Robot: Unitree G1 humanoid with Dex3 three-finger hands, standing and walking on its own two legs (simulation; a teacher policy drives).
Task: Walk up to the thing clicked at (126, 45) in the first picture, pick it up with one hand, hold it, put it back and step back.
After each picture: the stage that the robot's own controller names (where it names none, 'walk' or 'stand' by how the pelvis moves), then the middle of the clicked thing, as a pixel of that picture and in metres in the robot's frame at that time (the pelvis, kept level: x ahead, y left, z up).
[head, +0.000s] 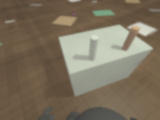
stand; (129, 39) +0.79 -0.36 +0.01
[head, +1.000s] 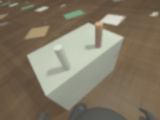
walk; (98, 36) +0.75 +0.00 +0.04
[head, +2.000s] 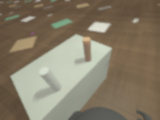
walk; (87, 50) +0.62 +0.07 +0.01
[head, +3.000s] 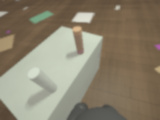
walk; (79, 42) +0.60 +0.17 +0.05
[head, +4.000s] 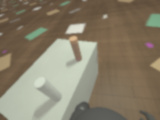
stand; (76, 50) +0.59 +0.20 +0.04
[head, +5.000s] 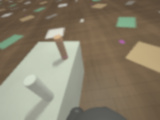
walk; (61, 48) +0.62 +0.28 +0.06
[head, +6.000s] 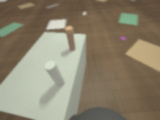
walk; (70, 39) +0.72 +0.20 +0.02
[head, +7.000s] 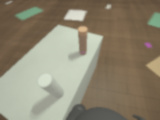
walk; (82, 42) +0.59 +0.14 +0.04
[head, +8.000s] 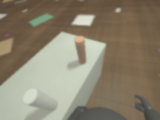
stand; (81, 51) +0.50 +0.13 +0.05
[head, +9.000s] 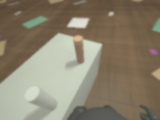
stand; (79, 51) +0.52 +0.13 +0.05
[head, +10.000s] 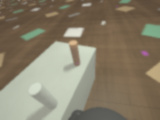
stand; (75, 54) +0.55 +0.16 +0.04
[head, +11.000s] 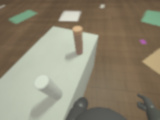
stand; (78, 42) +0.58 +0.19 +0.05
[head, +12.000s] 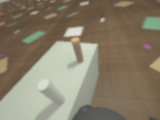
stand; (78, 51) +0.57 +0.21 +0.05
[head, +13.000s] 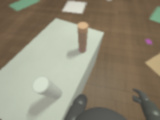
stand; (82, 39) +0.56 +0.16 +0.04
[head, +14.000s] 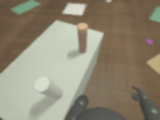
stand; (82, 40) +0.56 +0.17 +0.04
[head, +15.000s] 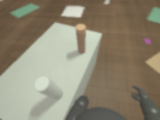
stand; (81, 41) +0.56 +0.18 +0.04
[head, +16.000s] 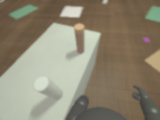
stand; (80, 40) +0.56 +0.19 +0.05
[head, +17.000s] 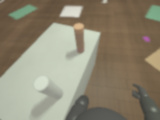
stand; (79, 40) +0.57 +0.19 +0.05
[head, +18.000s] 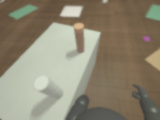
stand; (79, 40) +0.57 +0.19 +0.05
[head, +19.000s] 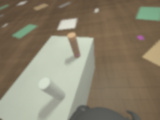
stand; (74, 46) +0.60 +0.21 +0.02
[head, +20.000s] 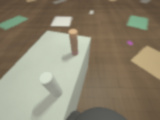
stand; (74, 43) +0.62 +0.19 +0.02
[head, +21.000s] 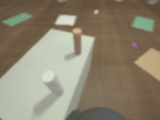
stand; (77, 43) +0.62 +0.18 +0.03
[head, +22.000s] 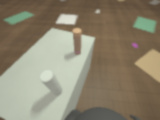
stand; (77, 43) +0.62 +0.18 +0.02
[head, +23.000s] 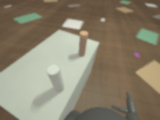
rise first; (82, 45) +0.63 +0.17 +0.03
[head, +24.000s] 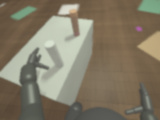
go down; (75, 24) +0.84 +0.18 +0.03
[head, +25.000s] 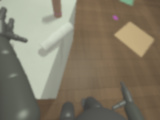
go down; (56, 0) +0.89 +0.13 +0.08
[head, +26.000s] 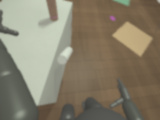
go down; (51, 3) +0.87 +0.14 +0.09
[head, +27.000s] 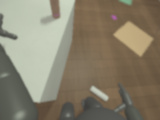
go down; (54, 0) +0.87 +0.14 +0.08
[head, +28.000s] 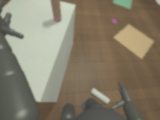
go down; (55, 5) +0.88 +0.13 +0.08
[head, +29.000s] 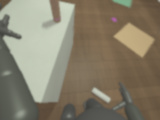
go down; (55, 6) +0.88 +0.14 +0.08
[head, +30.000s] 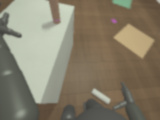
go down; (54, 7) +0.87 +0.14 +0.08
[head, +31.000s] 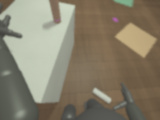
go down; (55, 7) +0.87 +0.14 +0.08
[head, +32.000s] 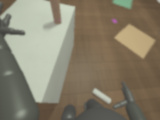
go down; (55, 8) +0.88 +0.14 +0.08
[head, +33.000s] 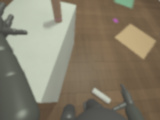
go down; (56, 6) +0.87 +0.14 +0.08
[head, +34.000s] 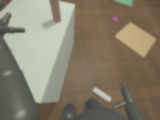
go down; (55, 5) +0.87 +0.14 +0.08
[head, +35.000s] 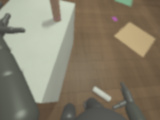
go down; (55, 5) +0.87 +0.14 +0.08
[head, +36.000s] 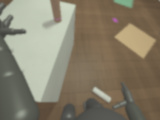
go down; (55, 6) +0.88 +0.14 +0.08
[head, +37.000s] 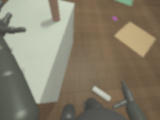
go down; (53, 4) +0.87 +0.14 +0.08
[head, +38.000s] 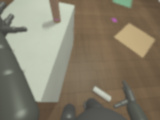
go down; (54, 6) +0.88 +0.14 +0.08
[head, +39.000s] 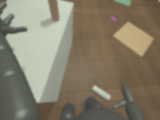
go down; (53, 4) +0.88 +0.14 +0.08
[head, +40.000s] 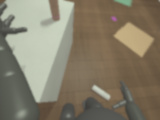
go down; (53, 3) +0.88 +0.14 +0.08
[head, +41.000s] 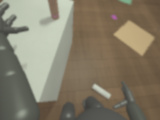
go down; (52, 2) +0.88 +0.14 +0.09
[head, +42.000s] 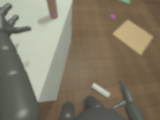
go down; (51, 0) +0.88 +0.14 +0.09
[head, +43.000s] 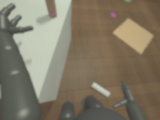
go down; out of the picture +0.88 +0.15 +0.09
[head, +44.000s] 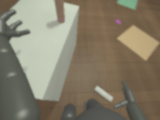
go down; (59, 7) +0.88 +0.13 +0.08
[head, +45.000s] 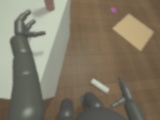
close in; out of the picture +0.89 +0.14 +0.10
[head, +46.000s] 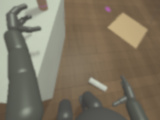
lift; out of the picture +0.89 +0.15 +0.11
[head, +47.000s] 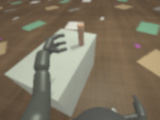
close in; (81, 35) +0.86 +0.11 +0.04
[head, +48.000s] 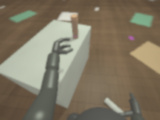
close; (74, 27) +0.89 +0.13 +0.03
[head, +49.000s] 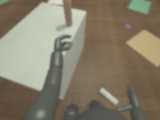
hold; (67, 12) +0.90 +0.13 +0.07
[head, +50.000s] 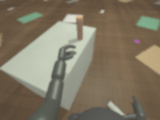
close; (79, 29) +0.88 +0.12 +0.05
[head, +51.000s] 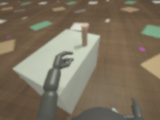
close; (84, 36) +0.89 +0.11 +0.03
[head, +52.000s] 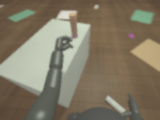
crouch; (73, 26) +0.89 +0.13 +0.04
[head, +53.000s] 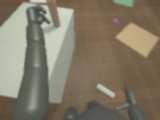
crouch; (53, 12) +0.88 +0.15 +0.06
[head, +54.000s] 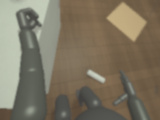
lower; out of the picture +0.90 +0.16 +0.13
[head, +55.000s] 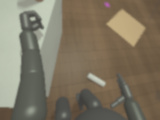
hold; out of the picture +0.89 +0.16 +0.13
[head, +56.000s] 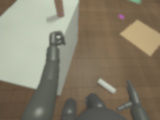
lower; (58, 0) +0.93 +0.13 +0.09
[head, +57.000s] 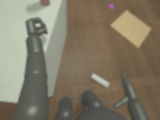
lower; out of the picture +0.89 +0.15 +0.11
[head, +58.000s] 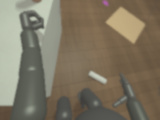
loosen; out of the picture +0.90 +0.16 +0.13
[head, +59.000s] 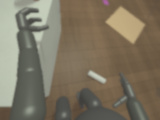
open; out of the picture +0.90 +0.16 +0.12
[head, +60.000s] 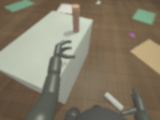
crouch; (76, 20) +0.89 +0.12 +0.06
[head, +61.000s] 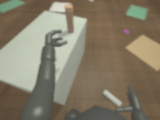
crouch; (69, 20) +0.88 +0.13 +0.05
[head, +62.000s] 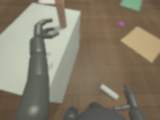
crouch; (61, 13) +0.87 +0.14 +0.06
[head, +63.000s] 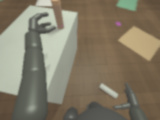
crouch; (58, 15) +0.88 +0.15 +0.06
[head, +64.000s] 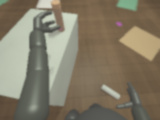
crouch; (58, 18) +0.86 +0.15 +0.05
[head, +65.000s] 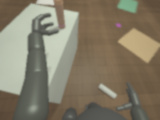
crouch; (60, 14) +0.88 +0.14 +0.06
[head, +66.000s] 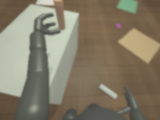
crouch; (60, 15) +0.87 +0.15 +0.05
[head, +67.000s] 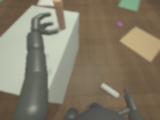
crouch; (60, 15) +0.87 +0.15 +0.05
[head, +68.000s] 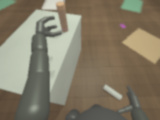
crouch; (63, 18) +0.87 +0.14 +0.05
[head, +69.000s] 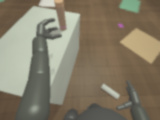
crouch; (61, 16) +0.87 +0.14 +0.05
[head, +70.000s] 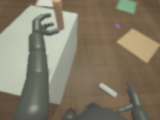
crouch; (59, 16) +0.88 +0.15 +0.05
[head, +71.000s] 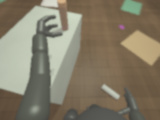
crouch; (63, 16) +0.87 +0.14 +0.05
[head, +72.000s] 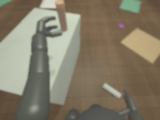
crouch; (62, 17) +0.87 +0.14 +0.05
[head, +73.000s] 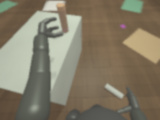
crouch; (63, 19) +0.88 +0.14 +0.05
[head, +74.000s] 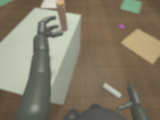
crouch; (62, 17) +0.87 +0.14 +0.05
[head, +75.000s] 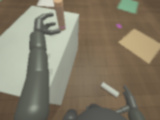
crouch; (60, 16) +0.87 +0.14 +0.05
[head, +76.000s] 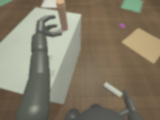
crouch; (62, 17) +0.87 +0.14 +0.05
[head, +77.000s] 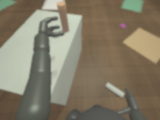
crouch; (63, 18) +0.87 +0.14 +0.05
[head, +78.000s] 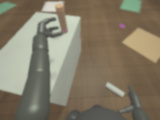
crouch; (62, 20) +0.87 +0.15 +0.05
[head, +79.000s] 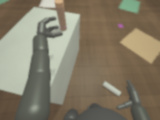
crouch; (61, 17) +0.87 +0.14 +0.05
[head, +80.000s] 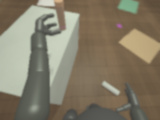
crouch; (60, 16) +0.87 +0.14 +0.05
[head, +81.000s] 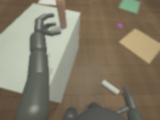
crouch; (61, 14) +0.88 +0.14 +0.05
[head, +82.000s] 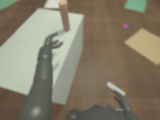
stand; (65, 18) +0.87 +0.14 +0.05
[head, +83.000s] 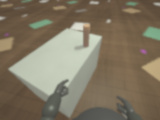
stand; (86, 36) +0.85 +0.09 +0.05
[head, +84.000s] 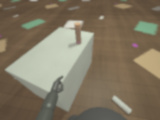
stand; (78, 34) +0.90 +0.14 +0.02
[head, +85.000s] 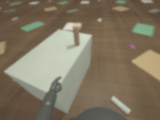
walk; (76, 36) +0.90 +0.16 +0.01
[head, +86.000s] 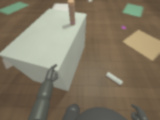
walk; (71, 13) +1.07 +0.16 +0.04
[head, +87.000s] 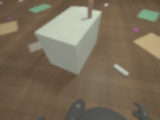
walk; (90, 8) +1.38 +0.13 +0.04
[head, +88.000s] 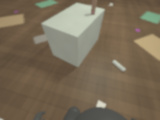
stand; (93, 5) +1.53 +0.05 +0.03
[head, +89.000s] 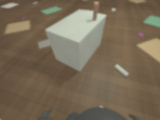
stand; (95, 12) +1.50 +0.01 +0.01
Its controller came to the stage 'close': yes
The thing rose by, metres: 0.00
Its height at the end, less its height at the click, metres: +0.00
